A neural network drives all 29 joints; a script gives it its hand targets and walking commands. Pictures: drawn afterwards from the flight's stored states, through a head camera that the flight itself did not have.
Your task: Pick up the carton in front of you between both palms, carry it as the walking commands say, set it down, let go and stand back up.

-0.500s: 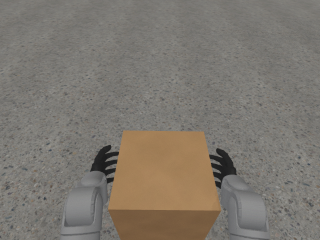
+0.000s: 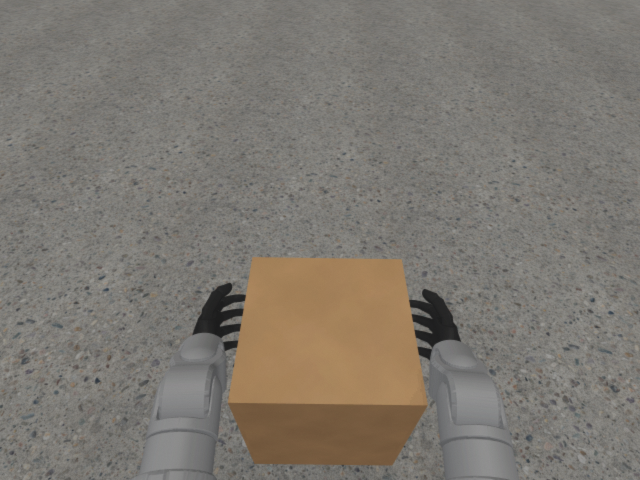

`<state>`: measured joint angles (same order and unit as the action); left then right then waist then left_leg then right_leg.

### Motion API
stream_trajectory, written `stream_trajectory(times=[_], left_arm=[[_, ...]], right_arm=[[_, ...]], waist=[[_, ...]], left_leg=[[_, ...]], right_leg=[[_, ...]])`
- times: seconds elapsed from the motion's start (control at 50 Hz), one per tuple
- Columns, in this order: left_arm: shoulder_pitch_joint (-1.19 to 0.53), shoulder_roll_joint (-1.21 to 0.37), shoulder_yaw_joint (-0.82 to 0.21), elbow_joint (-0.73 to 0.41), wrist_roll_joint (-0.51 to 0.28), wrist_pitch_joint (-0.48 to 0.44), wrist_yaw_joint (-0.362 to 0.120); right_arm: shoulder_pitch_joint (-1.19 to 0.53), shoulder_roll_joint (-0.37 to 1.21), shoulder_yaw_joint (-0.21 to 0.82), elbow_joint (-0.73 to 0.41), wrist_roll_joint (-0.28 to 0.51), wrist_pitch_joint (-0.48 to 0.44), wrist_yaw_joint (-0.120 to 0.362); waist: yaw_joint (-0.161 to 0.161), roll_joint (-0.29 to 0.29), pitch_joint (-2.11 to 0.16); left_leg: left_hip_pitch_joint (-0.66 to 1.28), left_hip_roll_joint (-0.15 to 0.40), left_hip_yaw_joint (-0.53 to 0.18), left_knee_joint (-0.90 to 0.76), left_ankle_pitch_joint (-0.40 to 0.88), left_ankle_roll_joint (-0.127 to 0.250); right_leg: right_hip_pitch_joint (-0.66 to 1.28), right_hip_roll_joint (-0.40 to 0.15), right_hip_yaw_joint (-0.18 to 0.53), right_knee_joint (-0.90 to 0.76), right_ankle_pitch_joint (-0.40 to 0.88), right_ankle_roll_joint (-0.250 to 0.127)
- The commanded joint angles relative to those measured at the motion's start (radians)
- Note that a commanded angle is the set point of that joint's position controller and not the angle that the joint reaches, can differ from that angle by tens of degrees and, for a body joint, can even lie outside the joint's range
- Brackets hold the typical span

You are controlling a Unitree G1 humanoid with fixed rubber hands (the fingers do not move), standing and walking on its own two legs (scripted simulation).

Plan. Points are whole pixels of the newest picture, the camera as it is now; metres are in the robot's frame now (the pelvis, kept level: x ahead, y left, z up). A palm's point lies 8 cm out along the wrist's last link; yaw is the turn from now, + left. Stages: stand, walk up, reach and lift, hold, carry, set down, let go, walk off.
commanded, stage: carry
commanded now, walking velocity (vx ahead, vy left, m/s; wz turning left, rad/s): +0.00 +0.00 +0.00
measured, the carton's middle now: (325, 365) +0.31 +0.00 -0.05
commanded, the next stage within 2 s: hold in 0.62 s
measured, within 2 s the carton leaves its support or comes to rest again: neither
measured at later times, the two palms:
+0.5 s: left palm (204, 356) +0.27 +0.15 +0.04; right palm (449, 363) +0.27 -0.15 +0.04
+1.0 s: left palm (205, 369) +0.26 +0.15 +0.03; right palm (449, 377) +0.26 -0.15 +0.03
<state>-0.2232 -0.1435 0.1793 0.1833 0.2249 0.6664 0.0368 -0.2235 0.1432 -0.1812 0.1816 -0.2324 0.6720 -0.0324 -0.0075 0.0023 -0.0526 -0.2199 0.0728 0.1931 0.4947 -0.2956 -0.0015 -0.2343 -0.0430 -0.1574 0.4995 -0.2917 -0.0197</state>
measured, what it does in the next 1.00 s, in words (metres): shifts its weight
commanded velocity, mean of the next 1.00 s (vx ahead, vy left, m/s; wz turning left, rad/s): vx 0.00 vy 0.00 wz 0.00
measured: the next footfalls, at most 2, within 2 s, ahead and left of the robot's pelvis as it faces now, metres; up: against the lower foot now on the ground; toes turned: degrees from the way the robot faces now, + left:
none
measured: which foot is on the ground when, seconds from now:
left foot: down 0.00-1.00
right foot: down 0.00-1.00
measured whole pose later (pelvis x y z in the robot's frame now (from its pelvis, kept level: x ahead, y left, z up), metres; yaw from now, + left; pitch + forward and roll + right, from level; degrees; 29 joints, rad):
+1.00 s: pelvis -0.07 +0.01 +0.00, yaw -2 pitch -7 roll +0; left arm -0.48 -0.20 0.44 0.46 0.37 0.62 -0.02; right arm -0.50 0.18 -0.42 0.46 -0.37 0.64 0.02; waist 0.00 0.01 0.11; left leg -0.17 0.00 0.00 0.52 -0.24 0.02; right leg -0.18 0.01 -0.02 0.51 -0.21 -0.02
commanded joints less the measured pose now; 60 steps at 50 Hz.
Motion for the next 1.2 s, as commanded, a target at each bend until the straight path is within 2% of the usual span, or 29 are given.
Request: stream_trajectory(times=[0.0, 0.1, 0.3, 0.4, 0.6, 0.62, 0.64, 0.66, 0.68, 0.7, 0.72, 0.74, 0.78, 0.8, 0.86, 0.92, 0.98, 1.06, 1.1, 1.18], left_arm=[[-0.425, -0.882, -0.578, -0.078, -0.239, 0.024, -0.224], [-0.424, -0.866, -0.535, -0.048, -0.220, 0.040, -0.227], [-0.463, -0.906, -0.585, -0.107, -0.255, 0.035, -0.231], [-0.428, -0.888, -0.573, -0.096, -0.244, 0.041, -0.229], [-0.457, -0.889, -0.554, -0.072, -0.234, 0.034, -0.232], [-0.355, -0.919, -0.540, -0.080, -0.234, 0.035, -0.240], [-0.369, -0.879, -0.520, -0.101, -0.228, 0.020, -0.231], [-0.368, -0.881, -0.512, -0.104, -0.222, 0.017, -0.225], [-0.360, -0.895, -0.519, -0.111, -0.205, 0.014, -0.221], [-0.371, -0.867, -0.517, -0.119, -0.210, 0.014, -0.226], [-0.381, -0.880, -0.510, -0.099, -0.204, 0.012, -0.226], [-0.414, -0.887, -0.521, -0.090, -0.203, 0.010, -0.234], [-0.440, -0.873, -0.497, -0.066, -0.191, 0.006, -0.241], [-0.500, -0.865, -0.467, -0.033, -0.181, -0.001, -0.243], [-0.678, -0.879, -0.321, 0.160, -0.113, -0.037, -0.250], [-0.898, -0.878, -0.141, 0.364, -0.026, -0.105, -0.258], [-1.007, -0.812, -0.024, 0.440, 0.055, -0.156, -0.229], [-0.965, -0.638, 0.184, 0.513, 0.189, -0.192, -0.190], [-0.951, -0.570, 0.239, 0.514, 0.220, -0.223, -0.178], [-0.995, -0.599, 0.189, 0.476, 0.181, -0.332, -0.176]], right_arm=[[-0.451, 0.862, 0.593, -0.097, 0.250, 0.016, 0.230], [-0.442, 0.850, 0.541, -0.061, 0.225, 0.034, 0.231], [-0.486, 0.887, 0.594, -0.121, 0.263, 0.026, 0.234], [-0.453, 0.869, 0.583, -0.117, 0.251, 0.033, 0.231], [-0.474, 0.871, 0.556, -0.086, 0.238, 0.026, 0.235], [-0.371, 0.905, 0.537, -0.095, 0.241, 0.030, 0.238], [-0.389, 0.881, 0.537, -0.133, 0.240, 0.018, 0.234], [-0.386, 0.875, 0.534, -0.115, 0.232, 0.016, 0.230], [-0.395, 0.877, 0.532, -0.122, 0.219, 0.008, 0.226], [-0.350, 0.854, 0.498, -0.112, 0.197, 0.008, 0.217], [-0.393, 0.834, 0.511, -0.100, 0.197, 0.009, 0.223], [-0.414, 0.855, 0.514, -0.087, 0.202, 0.005, 0.230], [-0.441, 0.849, 0.492, -0.059, 0.195, -0.002, 0.234], [-0.512, 0.859, 0.471, -0.027, 0.185, -0.008, 0.237], [-0.739, 0.859, 0.355, 0.140, 0.138, -0.039, 0.253], [-0.957, 0.841, 0.166, 0.333, 0.047, -0.097, 0.265], [-1.011, 0.761, 0.023, 0.451, -0.039, -0.149, 0.252], [-0.982, 0.613, -0.163, 0.584, -0.158, -0.191, 0.231], [-0.980, 0.559, -0.190, 0.586, -0.179, -0.227, 0.223], [-1.018, 0.573, -0.123, 0.558, -0.154, -0.339, 0.222]], waist=[[0.000, -0.011, -0.273], [0.002, -0.008, -0.253], [0.004, -0.005, -0.293], [0.004, -0.007, -0.311], [0.005, -0.002, -0.270], [-0.003, 0.002, -0.196], [0.021, -0.008, -0.275], [0.019, -0.010, -0.265], [0.013, -0.005, -0.256], [-0.008, -0.044, -0.250], [0.009, -0.008, -0.224], [-0.002, 0.005, -0.198], [0.011, 0.009, -0.166], [0.014, -0.021, -0.167], [0.018, 0.001, -0.063], [-0.001, 0.003, -0.022], [0.000, 0.019, -0.011], [0.018, 0.008, 0.008], [0.030, -0.004, -0.036], [0.030, -0.011, -0.178]], left_leg=[[0.084, 0.105, -0.095, -0.055, 0.263, 0.010], [0.067, 0.105, -0.096, -0.062, 0.249, 0.008], [0.073, 0.105, -0.098, -0.060, 0.239, 0.012], [0.076, 0.106, -0.097, -0.051, 0.263, 0.012], [0.048, 0.105, -0.101, -0.065, 0.224, 0.012], [0.172, -0.153, -0.264, -0.096, 0.500, 0.033], [0.217, -0.142, -0.282, -0.086, 0.571, 0.034], [0.224, -0.142, -0.298, -0.096, 0.578, 0.030], [0.241, -0.141, -0.301, -0.105, 0.579, 0.023], [0.222, -0.143, -0.297, -0.112, 0.531, 0.020], [0.221, -0.144, -0.289, -0.146, 0.415, 0.020], [0.186, -0.144, -0.287, -0.155, 0.370, 0.019], [0.138, -0.150, -0.279, -0.141, 0.411, 0.009], [0.153, -0.153, -0.280, -0.139, 0.306, 0.018], [0.048, -0.150, -0.266, -0.119, 0.038, 0.039], [-0.042, -0.150, -0.252, -0.055, -0.149, 0.052], [-0.063, -0.147, -0.255, -0.021, -0.191, 0.046], [-0.154, -0.172, -0.234, 0.051, -0.174, 0.034], [-0.227, -0.183, -0.225, 0.096, -0.115, 0.031], [-0.351, -0.196, -0.217, 0.206, 0.002, 0.020]], right_leg=[[0.077, -0.123, 0.104, -0.065, 0.307, -0.010], [0.061, -0.124, 0.110, -0.074, 0.304, -0.010], [0.067, -0.122, 0.111, -0.073, 0.283, -0.014], [0.073, -0.123, 0.110, -0.066, 0.311, -0.014], [0.044, -0.121, 0.115, -0.078, 0.273, -0.013], [0.203, 0.115, 0.243, -0.100, 0.571, -0.002], [0.244, 0.109, 0.276, -0.083, 0.650, 0.003], [0.263, 0.108, 0.288, -0.086, 0.659, 0.005], [0.263, 0.107, 0.283, -0.096, 0.640, 0.006], [0.309, 0.111, 0.277, -0.128, 0.566, 0.003], [0.284, 0.113, 0.262, -0.128, 0.496, 0.007], [0.281, 0.117, 0.257, -0.136, 0.425, 0.001], [0.314, 0.122, 0.259, -0.136, 0.454, 0.002], [0.272, 0.120, 0.259, -0.141, 0.341, 0.005], [0.179, 0.109, 0.249, -0.113, 0.072, -0.009], [0.080, 0.110, 0.237, -0.061, -0.143, -0.023], [0.033, 0.121, 0.214, -0.004, -0.156, -0.018], [-0.097, 0.144, 0.203, 0.056, -0.157, -0.016], [-0.149, 0.153, 0.201, 0.103, -0.098, -0.008], [-0.264, 0.163, 0.198, 0.215, 0.011, -0.001]])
